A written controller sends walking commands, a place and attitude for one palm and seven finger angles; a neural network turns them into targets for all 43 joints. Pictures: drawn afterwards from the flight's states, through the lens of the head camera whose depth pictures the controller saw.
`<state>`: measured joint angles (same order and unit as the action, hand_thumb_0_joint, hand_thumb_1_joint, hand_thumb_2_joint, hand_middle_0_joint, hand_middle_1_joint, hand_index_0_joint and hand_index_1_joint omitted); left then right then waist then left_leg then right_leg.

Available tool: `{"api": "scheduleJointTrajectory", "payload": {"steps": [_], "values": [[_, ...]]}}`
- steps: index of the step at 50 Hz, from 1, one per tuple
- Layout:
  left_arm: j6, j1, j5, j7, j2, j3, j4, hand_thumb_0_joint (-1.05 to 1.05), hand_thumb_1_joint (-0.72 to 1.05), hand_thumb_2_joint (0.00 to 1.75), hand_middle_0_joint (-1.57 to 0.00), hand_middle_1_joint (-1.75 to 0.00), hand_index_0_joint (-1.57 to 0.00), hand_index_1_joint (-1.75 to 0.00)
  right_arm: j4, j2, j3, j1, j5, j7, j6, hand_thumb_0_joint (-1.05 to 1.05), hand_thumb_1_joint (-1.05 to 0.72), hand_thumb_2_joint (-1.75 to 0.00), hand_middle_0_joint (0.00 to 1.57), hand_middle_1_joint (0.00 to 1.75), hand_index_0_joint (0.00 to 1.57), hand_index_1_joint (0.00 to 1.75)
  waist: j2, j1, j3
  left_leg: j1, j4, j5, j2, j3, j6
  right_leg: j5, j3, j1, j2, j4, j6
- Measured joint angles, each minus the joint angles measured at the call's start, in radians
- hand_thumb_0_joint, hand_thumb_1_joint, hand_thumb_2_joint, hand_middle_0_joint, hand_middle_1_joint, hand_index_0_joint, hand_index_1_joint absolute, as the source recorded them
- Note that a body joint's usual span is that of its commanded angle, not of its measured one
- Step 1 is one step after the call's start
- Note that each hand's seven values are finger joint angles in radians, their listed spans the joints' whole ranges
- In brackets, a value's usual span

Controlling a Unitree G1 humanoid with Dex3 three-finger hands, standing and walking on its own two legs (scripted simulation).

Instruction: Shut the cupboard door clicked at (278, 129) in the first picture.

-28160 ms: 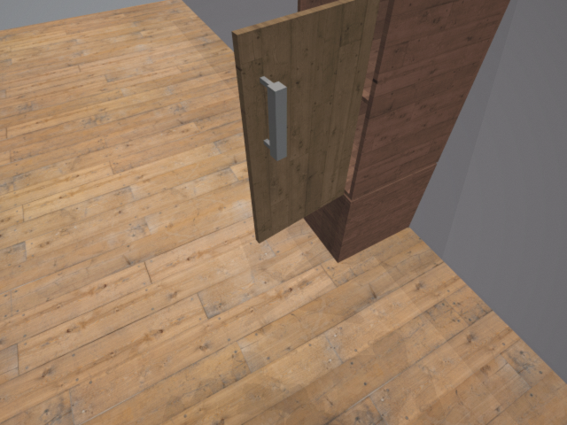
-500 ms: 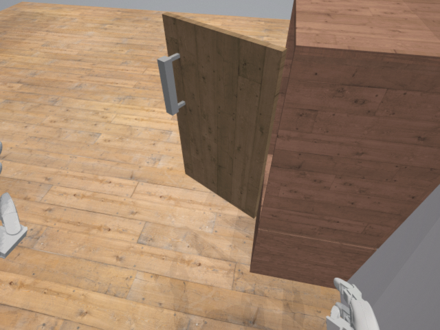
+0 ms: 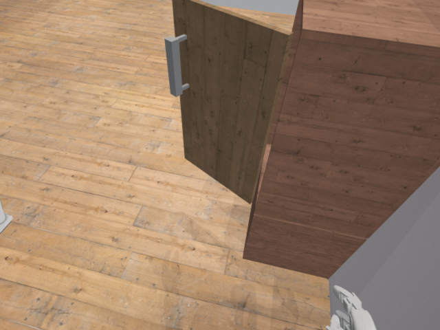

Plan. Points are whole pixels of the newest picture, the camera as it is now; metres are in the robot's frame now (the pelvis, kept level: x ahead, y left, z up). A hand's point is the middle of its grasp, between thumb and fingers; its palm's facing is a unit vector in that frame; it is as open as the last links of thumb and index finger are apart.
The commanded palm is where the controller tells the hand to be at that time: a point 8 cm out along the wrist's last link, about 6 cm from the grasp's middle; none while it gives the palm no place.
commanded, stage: step back with the hand held close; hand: left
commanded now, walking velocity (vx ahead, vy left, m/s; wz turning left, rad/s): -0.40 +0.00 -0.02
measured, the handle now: (179, 66) +0.76 +0.16 +0.10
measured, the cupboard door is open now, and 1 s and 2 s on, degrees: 62 62 62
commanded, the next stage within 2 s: stop stepping back and stand still in 0.46 s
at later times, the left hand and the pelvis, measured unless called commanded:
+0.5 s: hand out of the picture +0.12 +0.28 +0.19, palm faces +0.52 -0.76 -0.39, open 7.4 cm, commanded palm +0.06 +0.30 +0.20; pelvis -0.08 +0.00 +0.01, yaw +0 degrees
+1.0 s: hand out of the picture +0.07 +0.27 +0.18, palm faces +0.41 -0.83 -0.38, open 7.4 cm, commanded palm +0.01 +0.31 +0.20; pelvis -0.14 +0.02 +0.03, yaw -2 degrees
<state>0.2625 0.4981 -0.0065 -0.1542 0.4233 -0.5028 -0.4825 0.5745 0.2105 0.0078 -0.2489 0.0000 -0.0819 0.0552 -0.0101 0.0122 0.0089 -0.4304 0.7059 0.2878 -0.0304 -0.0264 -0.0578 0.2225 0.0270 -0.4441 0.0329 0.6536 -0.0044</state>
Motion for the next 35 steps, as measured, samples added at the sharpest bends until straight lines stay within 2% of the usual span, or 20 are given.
{"api": "scheduleJointTrajectory", "payload": {"steps": [4,8,10,11,13,15,17,19,21,23,26,28,30,32,35], "values": [[-0.006,-0.009,-0.004,0.010,-0.018,0.027,-0.008,0.02,0.89,0.90,-0.21,-0.30,-0.21,-0.30,-0.004,-0.004,-0.002,0.039,0.000,0.012,-0.005,0.02,-0.90,-0.90,0.20,0.30,0.21,0.30,0.001,-0.001,-0.013,-0.026,0.011,-0.005,0.005,-0.002,0.008,-0.020,0.000,-0.026,0.003,0.007,0.007],[-0.011,0.012,-0.006,0.011,-0.016,0.068,-0.043,0.02,0.89,0.90,-0.22,-0.30,-0.21,-0.30,-0.006,-0.005,0.008,0.056,-0.003,0.027,-0.026,0.01,-0.90,-0.90,0.20,0.30,0.21,0.30,-0.011,0.016,-0.008,-0.069,0.063,0.115,-0.001,0.012,0.034,-0.046,-0.018,-0.041,-0.017,-0.018,0.010],[-0.012,0.032,-0.007,0.004,0.000,0.071,-0.069,0.02,0.89,0.90,-0.22,-0.30,-0.21,-0.30,-0.004,-0.005,0.009,0.057,-0.003,0.029,-0.040,0.01,-0.90,-0.90,0.20,0.30,0.21,0.30,-0.027,0.021,-0.006,-0.058,0.065,0.132,0.005,0.026,0.041,-0.064,-0.023,-0.044,-0.029,-0.035,0.005],[-0.012,0.042,-0.008,0.000,0.011,0.067,-0.082,0.02,0.89,0.90,-0.22,-0.30,-0.21,-0.30,-0.004,-0.004,0.008,0.055,-0.003,0.028,-0.045,0.01,-0.90,-0.90,0.20,0.30,0.21,0.30,-0.035,0.024,-0.004,-0.042,0.028,0.110,0.013,0.025,0.040,-0.071,-0.025,-0.048,-0.036,-0.039,0.001],[-0.007,0.051,-0.008,-0.006,0.027,0.053,-0.098,0.02,0.88,0.90,-0.22,-0.30,-0.22,-0.30,-0.008,0.000,0.007,0.048,0.001,0.016,-0.043,0.01,-0.90,-0.90,0.20,0.30,0.21,0.30,-0.041,0.027,-0.010,-0.042,-0.016,-0.020,0.023,0.007,0.030,-0.058,-0.030,-0.054,-0.044,-0.037,-0.007],[0.003,0.051,-0.003,-0.006,0.032,0.031,-0.091,0.01,0.88,0.90,-0.22,-0.30,-0.22,-0.30,-0.003,0.001,0.013,0.039,0.001,0.001,-0.023,0.01,-0.90,-0.90,0.20,0.30,0.21,0.30,-0.009,0.026,-0.014,-0.052,-0.014,-0.073,0.045,0.017,0.016,0.018,-0.020,-0.061,-0.009,0.065,-0.013],[0.005,0.047,-0.005,-0.004,0.030,0.009,-0.069,0.01,0.88,0.90,-0.22,-0.30,-0.22,-0.30,0.015,-0.011,0.020,0.025,0.000,-0.006,0.000,0.01,-0.90,-0.90,0.20,0.30,0.21,0.30,0.018,0.015,0.001,-0.054,-0.026,-0.068,0.063,0.036,0.016,0.092,-0.015,-0.036,0.029,0.182,-0.013],[0.006,0.042,-0.016,-0.007,0.017,-0.007,-0.048,0.02,0.88,0.90,-0.22,-0.30,-0.22,-0.30,0.035,-0.025,0.018,0.013,0.001,-0.004,0.022,0.01,-0.90,-0.90,0.20,0.30,0.21,0.30,0.030,-0.007,0.027,-0.056,-0.058,-0.084,0.079,0.039,0.023,0.146,-0.024,0.031,0.042,0.180,-0.010],[0.008,0.034,-0.027,-0.012,-0.006,-0.010,-0.034,0.02,0.89,0.90,-0.22,-0.30,-0.21,-0.30,0.053,-0.038,0.006,0.017,0.005,0.003,0.045,0.01,-0.90,-0.90,0.20,0.30,0.21,0.30,0.027,-0.030,0.046,-0.062,-0.094,-0.112,0.093,0.023,0.029,0.169,-0.032,0.116,0.034,0.087,-0.007],[0.003,0.010,-0.031,-0.012,-0.030,0.005,-0.026,0.02,0.89,0.90,-0.21,-0.30,-0.21,-0.30,0.064,-0.048,-0.009,0.039,0.011,0.011,0.064,0.01,-0.90,-0.90,0.20,0.30,0.21,0.30,0.016,-0.050,0.046,-0.076,-0.120,-0.140,0.101,0.000,0.032,0.112,-0.026,0.196,0.019,-0.038,-0.004],[-0.003,-0.057,-0.031,-0.001,-0.055,0.048,-0.015,0.02,0.89,0.90,-0.21,-0.30,-0.20,-0.30,0.073,-0.058,-0.025,0.112,0.018,0.016,0.077,0.01,-0.90,-0.90,0.20,0.30,0.21,0.30,0.009,-0.064,0.004,-0.102,-0.153,-0.192,0.120,-0.030,0.042,0.146,-0.004,0.222,0.019,-0.157,-0.005],[-0.016,-0.083,-0.036,0.012,-0.055,0.083,-0.022,0.02,0.89,0.90,-0.21,-0.30,-0.20,-0.30,0.068,-0.064,-0.024,0.154,0.013,0.018,0.071,0.01,-0.90,-0.90,0.20,0.30,0.21,0.30,0.023,-0.047,-0.034,-0.096,-0.194,-0.239,0.135,-0.029,0.048,0.099,-0.004,0.199,0.035,-0.150,-0.005],[-0.023,-0.053,-0.043,0.028,-0.023,0.097,-0.054,0.02,0.89,0.90,-0.21,-0.30,-0.20,-0.30,0.048,-0.074,-0.026,0.163,0.005,0.020,0.055,0.01,-0.90,-0.90,0.21,0.30,0.21,0.30,0.017,-0.017,-0.041,-0.092,-0.211,-0.255,0.138,-0.030,0.055,0.087,-0.002,0.182,0.039,-0.127,0.000],[-0.022,0.018,-0.048,0.037,0.016,0.093,-0.088,0.02,0.89,0.90,-0.21,-0.30,-0.21,-0.30,0.022,-0.075,-0.028,0.140,-0.002,0.018,0.036,0.01,-0.90,-0.90,0.21,0.30,0.21,0.30,0.002,0.011,-0.021,-0.106,-0.156,-0.138,0.116,-0.013,0.074,0.097,0.007,0.172,0.030,-0.104,0.006],[-0.031,0.130,-0.046,0.029,0.060,0.070,-0.114,0.02,0.89,0.90,-0.22,-0.30,-0.21,-0.30,0.004,-0.042,-0.024,0.067,-0.002,0.009,0.008,0.01,-0.90,-0.90,0.21,0.30,0.21,0.30,-0.013,0.023,0.041,-0.087,-0.015,-0.025,0.065,0.014,0.085,0.104,0.037,0.177,0.011,-0.096,0.004]]}}
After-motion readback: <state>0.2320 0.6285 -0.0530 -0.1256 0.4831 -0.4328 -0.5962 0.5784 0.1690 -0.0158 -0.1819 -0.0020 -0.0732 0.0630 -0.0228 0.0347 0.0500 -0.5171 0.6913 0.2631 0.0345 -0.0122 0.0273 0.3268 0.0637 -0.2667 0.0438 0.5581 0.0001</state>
